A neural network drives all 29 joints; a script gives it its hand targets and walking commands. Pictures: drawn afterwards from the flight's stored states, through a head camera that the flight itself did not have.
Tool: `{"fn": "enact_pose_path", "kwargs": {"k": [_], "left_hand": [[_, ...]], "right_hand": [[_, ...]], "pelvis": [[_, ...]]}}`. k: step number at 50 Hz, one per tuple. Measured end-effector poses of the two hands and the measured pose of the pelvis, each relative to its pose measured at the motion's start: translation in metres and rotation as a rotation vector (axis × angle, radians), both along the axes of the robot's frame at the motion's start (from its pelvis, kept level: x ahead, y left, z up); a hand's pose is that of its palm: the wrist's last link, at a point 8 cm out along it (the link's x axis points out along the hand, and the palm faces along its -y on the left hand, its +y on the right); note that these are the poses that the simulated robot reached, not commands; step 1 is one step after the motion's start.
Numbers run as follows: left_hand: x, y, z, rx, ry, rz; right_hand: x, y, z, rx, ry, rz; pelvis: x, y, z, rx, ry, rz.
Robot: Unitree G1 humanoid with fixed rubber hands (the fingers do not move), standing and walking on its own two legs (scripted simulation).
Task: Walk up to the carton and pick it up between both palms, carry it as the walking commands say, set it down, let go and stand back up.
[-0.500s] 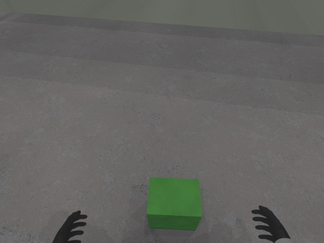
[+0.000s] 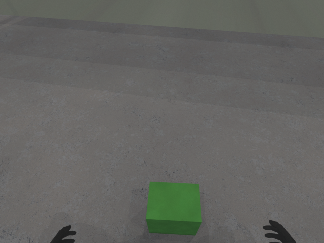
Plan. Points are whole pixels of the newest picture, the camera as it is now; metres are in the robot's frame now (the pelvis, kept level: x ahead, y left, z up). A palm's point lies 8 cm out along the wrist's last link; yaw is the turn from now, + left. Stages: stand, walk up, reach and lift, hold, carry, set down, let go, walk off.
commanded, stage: stand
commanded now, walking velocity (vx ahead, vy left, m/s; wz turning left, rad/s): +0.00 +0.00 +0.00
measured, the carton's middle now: (173, 209) +0.41 -0.03 -0.64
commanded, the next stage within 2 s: none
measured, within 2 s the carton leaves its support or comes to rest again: neither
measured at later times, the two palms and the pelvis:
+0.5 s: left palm out of the picture +0.08 +0.30 -0.10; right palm out of the picture +0.08 -0.31 -0.10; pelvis -0.01 +0.00 +0.00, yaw +0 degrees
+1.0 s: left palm out of the picture +0.07 +0.31 -0.10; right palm out of the picture +0.08 -0.31 -0.10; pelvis -0.02 +0.00 +0.01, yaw +1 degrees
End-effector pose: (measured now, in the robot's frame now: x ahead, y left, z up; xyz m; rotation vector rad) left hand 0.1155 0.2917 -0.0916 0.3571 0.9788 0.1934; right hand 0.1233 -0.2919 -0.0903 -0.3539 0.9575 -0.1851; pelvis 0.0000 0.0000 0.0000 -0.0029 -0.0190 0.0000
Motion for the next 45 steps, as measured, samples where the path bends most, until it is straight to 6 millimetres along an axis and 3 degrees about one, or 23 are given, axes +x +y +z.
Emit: {"fn": "enact_pose_path", "kwargs": {"k": [23, 45], "left_hand": [[-0.034, 0.011, -0.003, 0.014, 0.079, 0.038], [-0.049, 0.017, -0.005, 0.016, 0.112, 0.054]], "right_hand": [[-0.037, -0.014, -0.006, -0.019, 0.095, -0.021], [-0.047, -0.017, -0.006, -0.023, 0.126, -0.025]], "pelvis": [[-0.014, -0.002, 0.004, 0.001, -0.018, 0.005], [-0.022, -0.002, 0.006, 0.001, -0.022, 0.012]]}}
